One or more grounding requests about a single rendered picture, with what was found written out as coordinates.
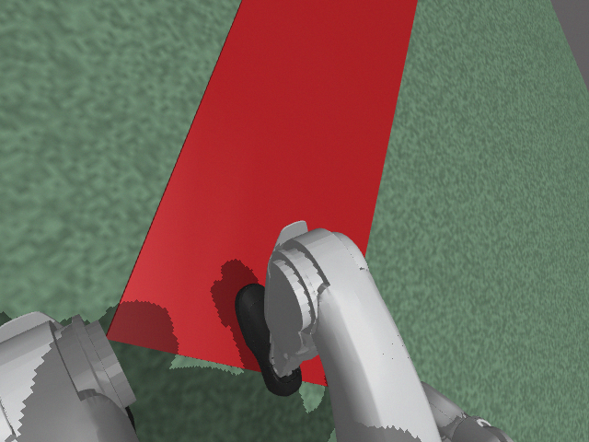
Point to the right robot foot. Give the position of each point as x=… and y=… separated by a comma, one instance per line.
x=249, y=306

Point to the right robot hand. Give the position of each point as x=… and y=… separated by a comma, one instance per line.
x=447, y=414

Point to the right robot arm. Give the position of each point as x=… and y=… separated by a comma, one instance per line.
x=476, y=429

